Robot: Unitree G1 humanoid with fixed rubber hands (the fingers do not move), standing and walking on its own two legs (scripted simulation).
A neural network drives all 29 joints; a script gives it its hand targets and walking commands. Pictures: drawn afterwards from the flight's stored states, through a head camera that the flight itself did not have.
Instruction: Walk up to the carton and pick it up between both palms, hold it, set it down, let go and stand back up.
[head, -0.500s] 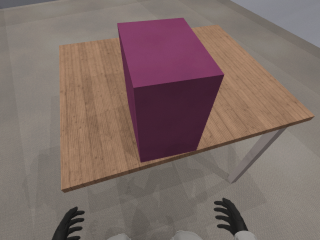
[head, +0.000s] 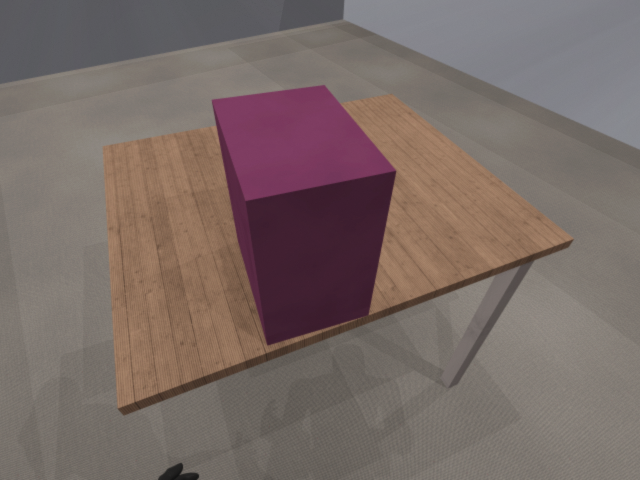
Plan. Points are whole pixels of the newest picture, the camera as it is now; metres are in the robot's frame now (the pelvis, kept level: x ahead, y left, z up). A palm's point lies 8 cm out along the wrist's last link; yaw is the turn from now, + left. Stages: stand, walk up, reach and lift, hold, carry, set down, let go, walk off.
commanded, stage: walk up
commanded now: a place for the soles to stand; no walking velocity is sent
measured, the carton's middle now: (295, 215) +0.47 +0.03 +0.08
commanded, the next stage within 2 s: none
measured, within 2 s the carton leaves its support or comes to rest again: neither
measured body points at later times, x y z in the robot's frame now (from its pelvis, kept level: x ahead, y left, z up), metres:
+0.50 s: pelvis -0.06 -0.13 -0.03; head -0.04 -0.12 +0.42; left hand +0.11 +0.07 -0.14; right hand +0.07 -0.40 -0.13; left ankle +0.02 +0.07 -0.69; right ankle -0.02 -0.25 -0.73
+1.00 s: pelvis -0.05 -0.13 -0.02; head -0.06 -0.12 +0.43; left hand -0.04 +0.12 -0.14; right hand +0.14 -0.29 -0.11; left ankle -0.04 -0.02 -0.73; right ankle -0.03 -0.25 -0.71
